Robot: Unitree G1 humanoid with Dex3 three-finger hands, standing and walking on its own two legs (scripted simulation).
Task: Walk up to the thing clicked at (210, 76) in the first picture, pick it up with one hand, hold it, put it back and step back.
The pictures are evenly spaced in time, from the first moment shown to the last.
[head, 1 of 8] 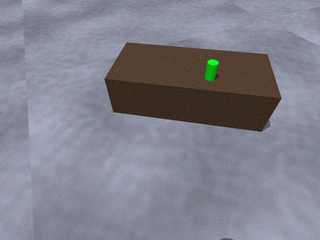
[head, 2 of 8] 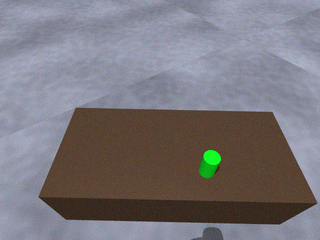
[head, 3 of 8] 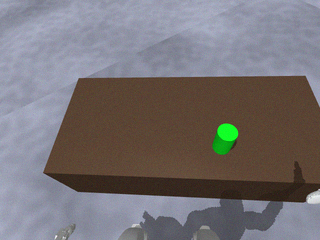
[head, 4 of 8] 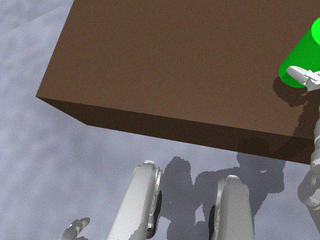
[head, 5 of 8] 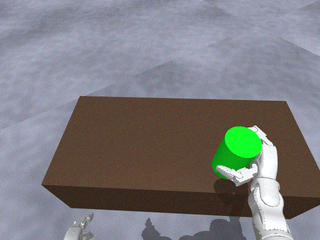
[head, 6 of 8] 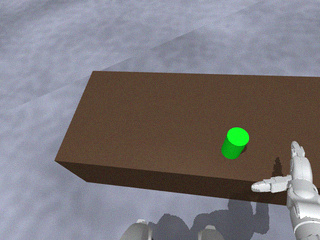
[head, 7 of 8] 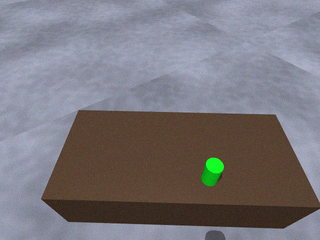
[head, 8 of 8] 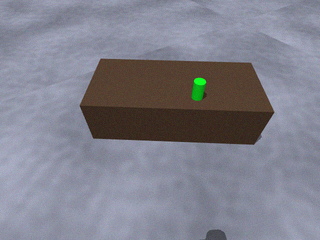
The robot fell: no
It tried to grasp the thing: yes
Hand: right
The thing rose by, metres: 0.36
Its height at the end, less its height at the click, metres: +0.00
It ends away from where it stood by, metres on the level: 0.03
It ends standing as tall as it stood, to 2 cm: yes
